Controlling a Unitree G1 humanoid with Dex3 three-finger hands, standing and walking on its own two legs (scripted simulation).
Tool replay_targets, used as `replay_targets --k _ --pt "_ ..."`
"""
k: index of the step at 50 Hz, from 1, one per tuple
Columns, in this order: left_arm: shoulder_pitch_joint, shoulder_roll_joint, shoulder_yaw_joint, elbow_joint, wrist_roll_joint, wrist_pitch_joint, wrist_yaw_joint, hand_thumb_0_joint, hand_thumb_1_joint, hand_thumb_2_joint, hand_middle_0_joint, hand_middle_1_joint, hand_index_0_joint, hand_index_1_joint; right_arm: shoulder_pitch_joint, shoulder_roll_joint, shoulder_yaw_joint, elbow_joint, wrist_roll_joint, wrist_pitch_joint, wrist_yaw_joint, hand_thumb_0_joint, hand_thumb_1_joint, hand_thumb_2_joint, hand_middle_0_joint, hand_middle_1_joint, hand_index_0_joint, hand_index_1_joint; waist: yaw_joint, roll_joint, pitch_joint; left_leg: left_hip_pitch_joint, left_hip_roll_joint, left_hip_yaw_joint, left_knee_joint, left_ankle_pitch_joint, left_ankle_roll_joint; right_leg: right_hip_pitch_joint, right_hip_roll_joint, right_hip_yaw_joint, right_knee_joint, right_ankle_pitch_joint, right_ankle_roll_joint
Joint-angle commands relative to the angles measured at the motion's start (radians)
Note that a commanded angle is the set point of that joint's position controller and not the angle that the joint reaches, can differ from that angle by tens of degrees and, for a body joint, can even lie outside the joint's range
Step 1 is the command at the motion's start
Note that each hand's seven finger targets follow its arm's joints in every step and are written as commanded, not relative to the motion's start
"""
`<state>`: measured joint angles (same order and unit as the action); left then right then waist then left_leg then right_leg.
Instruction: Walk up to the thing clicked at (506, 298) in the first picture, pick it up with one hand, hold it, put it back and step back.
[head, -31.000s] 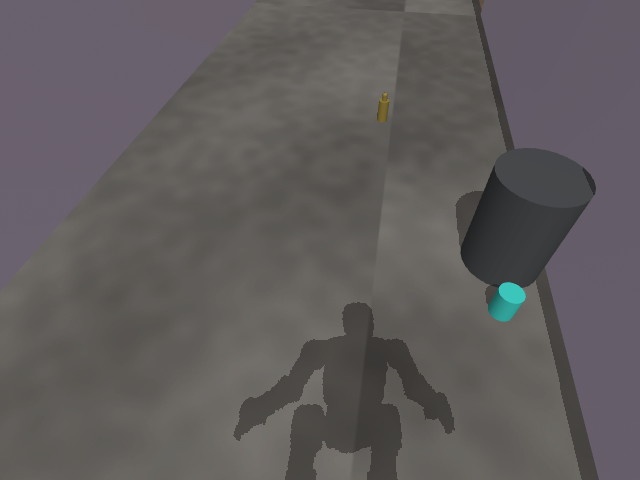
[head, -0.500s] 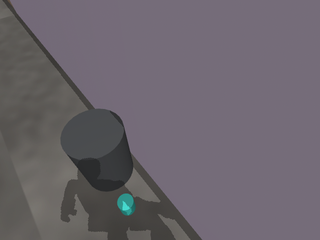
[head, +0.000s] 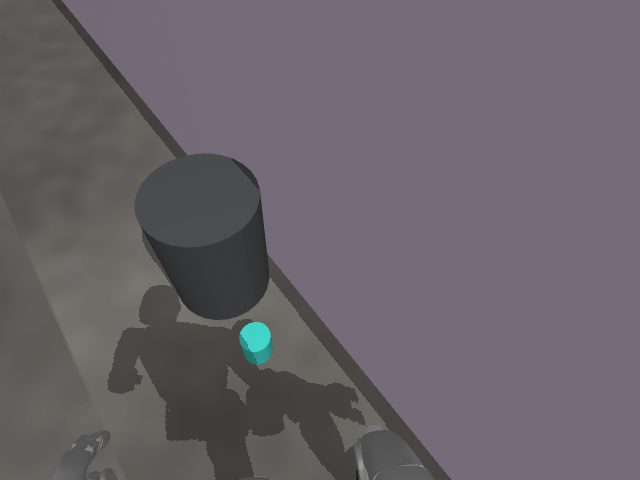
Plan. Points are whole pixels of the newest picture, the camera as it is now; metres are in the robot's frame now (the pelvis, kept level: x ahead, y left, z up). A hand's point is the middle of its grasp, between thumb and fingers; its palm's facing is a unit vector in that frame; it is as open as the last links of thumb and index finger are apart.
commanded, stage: step back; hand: left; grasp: from above
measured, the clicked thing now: (256, 343) +0.53 +0.15 -0.69
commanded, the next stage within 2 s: none
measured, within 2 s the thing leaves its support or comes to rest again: neither
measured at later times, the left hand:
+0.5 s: hand out of the picture +0.01 +0.25 -0.12, palm faces -0.11 -0.90 -0.42, open 7.4 cm
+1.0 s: hand out of the picture -0.15 +0.28 -0.15, palm faces -0.16 -0.90 -0.40, open 7.4 cm
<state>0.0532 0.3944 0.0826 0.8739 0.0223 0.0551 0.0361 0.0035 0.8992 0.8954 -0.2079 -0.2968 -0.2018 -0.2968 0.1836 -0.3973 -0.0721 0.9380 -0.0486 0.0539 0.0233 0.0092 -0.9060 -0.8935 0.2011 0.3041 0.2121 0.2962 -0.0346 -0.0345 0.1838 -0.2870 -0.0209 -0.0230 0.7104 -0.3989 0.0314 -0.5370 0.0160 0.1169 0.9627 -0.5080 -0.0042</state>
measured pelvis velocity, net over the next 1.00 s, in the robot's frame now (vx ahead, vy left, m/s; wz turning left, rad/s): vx -0.27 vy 0.01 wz -0.18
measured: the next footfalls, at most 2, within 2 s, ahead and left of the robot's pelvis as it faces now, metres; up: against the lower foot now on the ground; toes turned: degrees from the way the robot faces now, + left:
right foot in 0.32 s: -0.07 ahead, -0.12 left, +0.00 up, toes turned -4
left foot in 0.66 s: -0.11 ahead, +0.13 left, +0.00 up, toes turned -7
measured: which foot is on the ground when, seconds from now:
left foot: down 0.00-0.34, up 0.36-0.64, down 0.66-1.00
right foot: up 0.00-0.30, down 0.32-0.68, up 0.70-1.00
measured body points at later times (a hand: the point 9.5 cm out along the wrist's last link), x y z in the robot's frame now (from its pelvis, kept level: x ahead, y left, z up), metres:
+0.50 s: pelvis -0.11 +0.00 +0.01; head -0.05 -0.03 +0.45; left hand +0.02 +0.30 -0.09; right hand -0.03 -0.31 -0.13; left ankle -0.11 +0.14 -0.64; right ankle -0.11 -0.11 -0.72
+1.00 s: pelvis -0.27 +0.01 +0.00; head -0.21 +0.01 +0.44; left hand -0.14 +0.32 -0.12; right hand -0.19 -0.32 -0.10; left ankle -0.15 +0.14 -0.72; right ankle -0.34 -0.12 -0.70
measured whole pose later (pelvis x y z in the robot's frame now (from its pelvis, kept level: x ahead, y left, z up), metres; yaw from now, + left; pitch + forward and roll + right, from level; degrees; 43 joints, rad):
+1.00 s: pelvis -0.27 +0.01 +0.00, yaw -10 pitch -2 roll +0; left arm 0.20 0.41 0.09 0.85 0.02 0.06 -0.01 0.00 0.90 0.90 -0.21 -0.30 -0.20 -0.30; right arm 0.12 -0.39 -0.05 0.80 -0.04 0.03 -0.01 0.01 -0.90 -0.89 0.21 0.31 0.20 0.30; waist 0.01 -0.01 0.17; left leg -0.42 0.07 0.02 0.64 -0.17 -0.01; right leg -0.26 0.02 0.07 0.81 -0.48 0.01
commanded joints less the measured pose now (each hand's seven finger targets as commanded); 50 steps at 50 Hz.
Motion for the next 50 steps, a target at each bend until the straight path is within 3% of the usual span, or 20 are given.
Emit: replay_targets --k 1,5,9,12,15,16,17,18,20,22,27,29,31,32,33,34,35,38,45,50 --pt "0.079 0.176 0.045 -0.06 -0.022 -0.019 0.016 0.0 0.9 0.9 -0.2 -0.3 -0.2 -0.3 -0.106 -0.228 -0.045 -0.112 0.0 -0.04 -0.047 0.0 -0.9 -0.9 0.2 0.3 0.2 0.3 0.067 0.205 -0.198 0.119 0.24 -0.21 -0.256 0.612 0.122 -0.067 0.082 0.072 0.296 0.038 -0.036" --pt "0.069 0.171 0.042 -0.081 -0.006 -0.027 0.004 0.0 0.9 0.9 -0.2 -0.3 -0.2 -0.3 -0.02 -0.203 -0.043 -0.121 0.01 -0.042 -0.055 0.0 -0.9 -0.9 0.2 0.3 0.2 0.3 0.009 0.177 -0.215 0.258 0.273 -0.21 -0.202 0.714 0.22 -0.049 0.066 0.024 0.223 -0.016 0.02" --pt "0.071 0.17 0.043 -0.098 -0.01 -0.033 -0.004 0.0 0.9 0.9 -0.2 -0.3 -0.2 -0.3 0.015 -0.234 -0.046 -0.133 0.019 -0.041 -0.059 0.0 -0.9 -0.9 0.2 0.3 0.2 0.3 -0.01 0.185 -0.225 0.283 0.317 -0.224 -0.191 0.7 0.249 0.019 0.037 -0.015 0.041 -0.029 0.023" --pt "0.126 0.158 0.043 -0.078 -0.008 -0.041 -0.013 0.0 0.9 0.9 -0.2 -0.3 -0.2 -0.3 -0.019 -0.239 -0.043 -0.153 0.025 -0.034 -0.055 0.0 -0.9 -0.9 0.2 0.3 0.2 0.3 0.009 0.193 -0.25 0.241 0.277 -0.176 -0.154 0.612 0.203 0.145 0.009 -0.075 -0.228 0.036 0.004" --pt "0.227 0.161 0.046 -0.035 0.008 -0.057 -0.012 0.0 0.9 0.9 -0.2 -0.3 -0.2 -0.3 -0.055 -0.228 -0.034 -0.16 0.049 -0.022 -0.049 0.0 -0.9 -0.9 0.2 0.3 0.2 0.3 0.055 0.144 -0.288 0.1 0.233 -0.116 -0.053 0.476 0.115 0.378 -0.009 -0.084 -0.564 0.365 -0.031" --pt "0.205 0.225 0.062 -0.049 0.021 -0.066 -0.01 0.0 0.9 0.9 -0.2 -0.3 -0.2 -0.3 -0.047 -0.183 -0.021 -0.17 0.055 -0.023 -0.046 0.0 -0.9 -0.9 0.2 0.3 0.2 0.3 0.035 -0.005 -0.279 -0.092 0.152 -0.076 0.026 0.292 0.052 0.469 -0.135 0.122 -0.55 0.469 -0.075" --pt "0.167 0.326 0.083 -0.068 0.002 -0.057 -0.015 0.0 0.9 0.9 -0.2 -0.3 -0.2 -0.3 -0.11 -0.159 -0.019 -0.185 0.06 -0.02 -0.052 0.0 -0.9 -0.9 0.2 0.3 0.2 0.3 0.076 -0.25 -0.212 -0.177 -0.034 0.016 0.21 -0.08 -0.017 0.344 -0.338 0.382 -0.588 0.63 -0.258" --pt "0.136 0.34 0.084 -0.104 0.021 -0.065 -0.013 0.0 0.9 0.9 -0.2 -0.3 -0.2 -0.3 -0.129 -0.184 -0.032 -0.174 0.051 -0.011 -0.062 0.0 -0.9 -0.9 0.2 0.3 0.2 0.3 0.086 -0.242 -0.162 -0.163 -0.041 -0.102 0.428 -0.258 -0.026 0.237 -0.424 0.477 -0.604 0.71 -0.332" --pt "0.089 0.24 0.061 -0.127 0.0 -0.066 -0.003 0.0 0.9 0.9 -0.2 -0.3 -0.2 -0.3 -0.059 -0.191 -0.027 -0.135 0.068 -0.016 -0.057 0.0 -0.9 -0.9 0.2 0.3 0.2 0.3 0.04 -0.065 -0.171 -0.197 -0.08 -0.188 0.518 -0.174 -0.031 0.315 -0.292 0.234 -0.5 0.856 -0.265" --pt "0.062 0.213 0.063 -0.145 0.008 -0.057 0.001 0.0 0.9 0.9 -0.2 -0.3 -0.2 -0.3 -0.023 -0.172 -0.014 -0.128 0.067 -0.029 -0.064 0.0 -0.9 -0.9 0.2 0.3 0.2 0.3 0.032 -0.107 -0.203 -0.207 -0.102 -0.145 0.51 -0.121 -0.045 0.362 -0.234 0.125 -0.47 0.862 -0.221" --pt "0.138 0.197 0.057 -0.167 0.018 -0.043 0.011 0.0 0.9 0.9 -0.2 -0.3 -0.2 -0.3 -0.035 -0.154 -0.012 -0.156 0.048 -0.038 -0.061 0.0 -0.9 -0.9 0.2 0.3 0.2 0.3 0.089 -0.15 -0.22 -0.189 -0.03 -0.06 0.154 -0.132 -0.05 0.5 -0.232 0.11 -0.418 0.87 -0.212" --pt "0.138 0.208 0.056 -0.172 0.009 -0.034 0.004 0.0 0.9 0.9 -0.2 -0.3 -0.2 -0.3 -0.01 -0.148 -0.017 -0.149 0.039 -0.044 -0.057 0.0 -0.9 -0.9 0.2 0.3 0.2 0.3 0.081 -0.177 -0.244 -0.117 -0.021 -0.003 -0.012 -0.072 -0.041 0.49 -0.218 0.107 -0.383 0.832 -0.196" --pt "0.084 0.219 0.052 -0.195 -0.004 -0.022 -0.004 0.0 0.9 0.9 -0.2 -0.3 -0.2 -0.3 0.063 -0.151 -0.029 -0.117 0.03 -0.05 -0.052 0.0 -0.9 -0.9 0.2 0.3 0.2 0.3 0.025 -0.138 -0.26 0.032 -0.019 0.044 -0.253 0.166 -0.027 0.389 -0.201 0.092 -0.327 0.707 -0.152" --pt "0.08 0.196 0.041 -0.203 -0.005 -0.016 -0.008 0.0 0.9 0.9 -0.2 -0.3 -0.2 -0.3 0.06 -0.176 -0.042 -0.118 0.02 -0.055 -0.051 0.0 -0.9 -0.9 0.2 0.3 0.2 0.3 0.025 -0.079 -0.256 0.092 0.03 -0.045 -0.281 0.24 -0.004 0.292 -0.166 0.094 -0.301 0.554 -0.108" --pt "0.108 0.16 0.033 -0.208 -0.008 -0.013 -0.012 0.0 0.9 0.9 -0.2 -0.3 -0.2 -0.3 0.044 -0.255 -0.063 -0.129 0.004 -0.058 -0.05 0.0 -0.9 -0.9 0.2 0.3 0.2 0.3 0.032 0.09 -0.254 0.178 0.215 -0.287 -0.309 0.324 0.072 0.103 -0.055 0.06 -0.178 0.292 -0.06" --pt "0.056 0.173 0.045 -0.209 -0.016 -0.014 -0.001 0.0 0.9 0.9 -0.2 -0.3 -0.2 -0.3 -0.007 -0.347 -0.076 -0.147 0.018 -0.053 -0.039 0.0 -0.9 -0.9 0.2 0.3 0.2 0.3 0.0 0.281 -0.232 0.019 0.405 -0.474 -0.389 0.409 0.235 0.11 0.091 -0.046 0.033 -0.089 -0.025" --pt "0.013 0.197 0.058 -0.196 0.002 -0.012 0.007 0.0 0.9 0.9 -0.2 -0.3 -0.2 -0.3 -0.003 -0.344 -0.079 -0.145 0.009 -0.057 -0.041 0.0 -0.9 -0.9 0.2 0.3 0.2 0.3 -0.026 0.224 -0.186 -0.079 0.442 -0.551 -0.408 0.378 0.287 0.118 0.088 0.072 0.207 -0.156 -0.022" --pt "0.139 0.186 0.062 -0.136 -0.015 -0.01 -0.004 0.0 0.9 0.9 -0.2 -0.3 -0.2 -0.3 -0.109 -0.241 -0.046 -0.169 0.012 -0.062 -0.056 0.0 -0.9 -0.9 0.2 0.3 0.2 0.3 0.073 0.146 -0.167 -0.004 0.318 -0.275 -0.32 0.481 0.213 0.041 0.082 0.085 0.362 -0.019 -0.02" --pt "0.137 0.165 0.057 -0.139 -0.002 -0.015 -0.029 0.0 0.9 0.9 -0.2 -0.3 -0.2 -0.3 -0.019 -0.244 -0.055 -0.183 0.01 -0.056 -0.058 0.0 -0.9 -0.9 0.2 0.3 0.2 0.3 0.006 0.205 -0.222 0.19 0.285 -0.215 -0.266 0.42 0.22 0.077 0.031 0.002 0.001 -0.021 0.035" --pt "0.34 0.157 0.06 -0.027 0.0 -0.022 -0.037 0.0 0.9 0.9 -0.2 -0.3 -0.2 -0.3 -0.09 -0.281 -0.052 -0.205 0.023 -0.022 -0.05 0.0 -0.9 -0.9 0.2 0.3 0.2 0.3 0.083 0.25 -0.285 -0.01 0.233 -0.149 -0.2 0.257 0.126 0.399 0.01 -0.146 -0.501 0.184 -0.021"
